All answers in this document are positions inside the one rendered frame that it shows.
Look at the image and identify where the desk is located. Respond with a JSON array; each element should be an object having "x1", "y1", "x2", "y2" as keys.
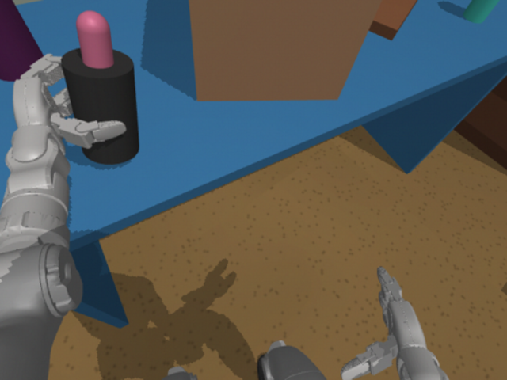
[{"x1": 0, "y1": 0, "x2": 507, "y2": 329}]

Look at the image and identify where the bookshelf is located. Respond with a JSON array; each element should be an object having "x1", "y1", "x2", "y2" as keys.
[{"x1": 453, "y1": 75, "x2": 507, "y2": 170}]

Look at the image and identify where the left robot arm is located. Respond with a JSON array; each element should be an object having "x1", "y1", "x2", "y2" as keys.
[{"x1": 0, "y1": 124, "x2": 83, "y2": 380}]

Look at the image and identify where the left robot hand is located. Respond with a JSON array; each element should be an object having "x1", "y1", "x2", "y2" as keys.
[{"x1": 13, "y1": 54, "x2": 126, "y2": 149}]

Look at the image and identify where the right robot arm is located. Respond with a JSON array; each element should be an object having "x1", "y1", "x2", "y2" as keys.
[{"x1": 396, "y1": 347, "x2": 449, "y2": 380}]

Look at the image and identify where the right robot hand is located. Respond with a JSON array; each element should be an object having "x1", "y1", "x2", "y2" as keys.
[{"x1": 341, "y1": 266, "x2": 427, "y2": 380}]

